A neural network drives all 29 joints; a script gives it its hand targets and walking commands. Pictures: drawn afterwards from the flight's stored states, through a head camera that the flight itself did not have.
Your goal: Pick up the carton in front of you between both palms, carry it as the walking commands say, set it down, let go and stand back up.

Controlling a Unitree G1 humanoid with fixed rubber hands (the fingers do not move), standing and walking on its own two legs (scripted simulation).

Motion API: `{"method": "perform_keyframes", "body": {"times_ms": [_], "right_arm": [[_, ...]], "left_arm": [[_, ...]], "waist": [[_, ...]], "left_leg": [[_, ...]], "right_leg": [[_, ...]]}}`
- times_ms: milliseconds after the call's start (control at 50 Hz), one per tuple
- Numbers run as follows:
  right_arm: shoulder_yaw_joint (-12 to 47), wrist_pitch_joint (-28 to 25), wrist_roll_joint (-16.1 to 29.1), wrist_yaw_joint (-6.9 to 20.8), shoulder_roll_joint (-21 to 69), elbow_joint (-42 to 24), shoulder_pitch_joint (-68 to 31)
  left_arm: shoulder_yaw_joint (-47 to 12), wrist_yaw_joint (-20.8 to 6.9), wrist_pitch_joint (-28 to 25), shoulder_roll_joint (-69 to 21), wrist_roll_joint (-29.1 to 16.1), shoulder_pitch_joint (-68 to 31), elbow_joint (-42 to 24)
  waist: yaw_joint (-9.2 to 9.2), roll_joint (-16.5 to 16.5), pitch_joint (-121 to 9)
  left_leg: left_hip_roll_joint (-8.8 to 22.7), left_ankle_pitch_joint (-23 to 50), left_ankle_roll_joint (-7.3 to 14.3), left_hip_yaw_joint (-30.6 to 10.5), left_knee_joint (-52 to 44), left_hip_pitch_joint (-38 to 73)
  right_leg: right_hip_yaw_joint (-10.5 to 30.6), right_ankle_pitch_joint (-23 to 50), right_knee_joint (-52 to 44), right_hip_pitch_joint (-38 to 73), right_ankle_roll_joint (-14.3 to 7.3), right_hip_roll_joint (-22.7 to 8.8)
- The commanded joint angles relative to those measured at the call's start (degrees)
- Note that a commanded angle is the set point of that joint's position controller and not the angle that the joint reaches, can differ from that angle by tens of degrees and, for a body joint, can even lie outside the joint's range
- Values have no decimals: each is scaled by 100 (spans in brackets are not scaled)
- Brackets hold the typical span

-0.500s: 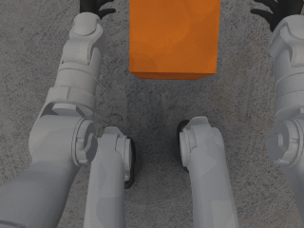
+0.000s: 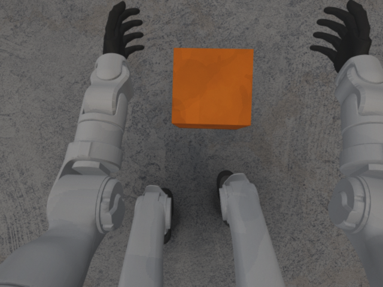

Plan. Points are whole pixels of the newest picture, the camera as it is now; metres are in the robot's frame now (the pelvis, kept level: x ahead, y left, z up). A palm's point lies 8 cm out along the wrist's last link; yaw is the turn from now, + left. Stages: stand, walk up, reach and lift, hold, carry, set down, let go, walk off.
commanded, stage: set down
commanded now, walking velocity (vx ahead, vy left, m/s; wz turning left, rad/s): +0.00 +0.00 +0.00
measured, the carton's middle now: (210, 95) +0.51 -0.09 -0.44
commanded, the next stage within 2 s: let go in 0.16 s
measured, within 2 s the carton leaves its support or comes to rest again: neither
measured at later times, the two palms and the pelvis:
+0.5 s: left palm (64, 95) +0.45 +0.12 +0.01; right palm out of the picture +0.40 -0.30 +0.01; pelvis +0.04 -0.01 +0.13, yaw -2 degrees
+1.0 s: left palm out of the picture +0.31 +0.22 +0.13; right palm out of the picture +0.26 -0.24 +0.13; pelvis +0.10 +0.01 +0.21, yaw -4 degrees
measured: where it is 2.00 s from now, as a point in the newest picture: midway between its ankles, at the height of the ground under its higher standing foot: (196, 216)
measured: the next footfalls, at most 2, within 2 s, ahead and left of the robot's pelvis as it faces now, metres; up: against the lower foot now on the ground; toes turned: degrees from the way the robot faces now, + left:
none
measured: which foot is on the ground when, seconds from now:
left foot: down 0.00-1.00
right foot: down 0.00-1.00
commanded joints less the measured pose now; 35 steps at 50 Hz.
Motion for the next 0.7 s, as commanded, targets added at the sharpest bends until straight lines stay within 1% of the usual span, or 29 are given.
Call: {"method": "perform_keyframes", "body": {"times_ms": [0,120,180,260,340,420,460,560,680], "right_arm": [[-125,-157,-104,44,-699,-578,-1129],[-274,-276,-308,88,-583,-484,-939],[-307,-328,-462,131,-502,-432,-727],[-235,-331,-708,214,-440,-647,24],[-36,-318,-896,305,-399,-1206,1140],[224,-427,-783,337,-306,-1788,1998],[369,-509,-656,338,-204,-1932,2403],[643,-747,-399,324,137,-1961,3638],[883,-1035,-290,209,289,-2067,5038]], "left_arm": [[104,-55,-170,420,87,-1116,-607],[172,-154,-276,329,192,-915,-534],[225,-183,-308,238,327,-690,-480],[244,-150,-288,68,614,116,-661],[108,-111,-303,-128,791,1275,-1227],[-110,-173,-473,-119,706,2107,-1858],[-189,-240,-579,-73,638,2481,-2004],[-293,-443,-860,-29,575,3681,-1797],[-422,-642,-1164,114,486,4998,-1607]], "waist": [[-200,-316,-5968],[-194,-256,-5616],[-154,-197,-5534],[-84,-211,-5822],[-76,-375,-5853],[-78,-510,-5340],[-49,-548,-4977],[130,-520,-4147],[254,-495,-3352]], "left_leg": [[-352,1143,-50,797,-1232,1718],[-300,1351,-67,690,-1959,2237],[-270,1470,-83,658,-2278,2591],[-250,1799,-98,634,-2696,3187],[-228,2001,-74,617,-3154,3671],[-186,1941,-22,592,-3600,3877],[-157,1834,3,574,-3808,3943],[-85,1706,72,506,-4273,4375],[11,1952,132,394,-4800,5345]], "right_leg": [[-677,2625,-920,5362,194,177],[-644,2695,-1632,5679,156,164],[-647,2675,-1959,5831,139,155],[-638,2979,-2316,6529,114,138],[-566,3304,-2712,7488,81,116],[-404,3511,-3127,8296,54,59],[-317,3534,-3327,8599,55,16],[-164,3499,-3774,9050,77,-47],[-94,3616,-4313,9526,85,-46]]}}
